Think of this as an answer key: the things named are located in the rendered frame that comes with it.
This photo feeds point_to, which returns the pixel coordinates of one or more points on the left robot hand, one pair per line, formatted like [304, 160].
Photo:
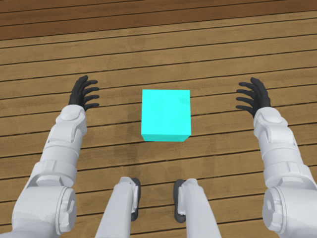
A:
[78, 93]

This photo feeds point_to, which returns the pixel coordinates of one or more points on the right robot hand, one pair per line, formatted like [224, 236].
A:
[259, 96]

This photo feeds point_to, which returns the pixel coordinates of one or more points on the robot thigh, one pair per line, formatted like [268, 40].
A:
[116, 220]
[200, 221]

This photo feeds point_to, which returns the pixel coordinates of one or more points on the right robot thigh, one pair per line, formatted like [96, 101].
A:
[200, 221]

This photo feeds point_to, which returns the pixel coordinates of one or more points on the left robot forearm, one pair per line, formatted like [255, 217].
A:
[57, 166]

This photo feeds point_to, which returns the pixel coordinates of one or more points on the left robot thigh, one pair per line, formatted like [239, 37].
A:
[116, 220]

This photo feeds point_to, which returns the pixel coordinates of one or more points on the carton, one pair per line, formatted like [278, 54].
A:
[166, 115]

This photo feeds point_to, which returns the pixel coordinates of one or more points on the left robot upper arm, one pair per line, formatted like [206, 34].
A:
[44, 212]

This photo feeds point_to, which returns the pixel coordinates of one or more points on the right robot forearm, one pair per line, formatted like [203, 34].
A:
[282, 159]

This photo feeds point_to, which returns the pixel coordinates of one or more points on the right robot upper arm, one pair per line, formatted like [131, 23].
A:
[291, 212]

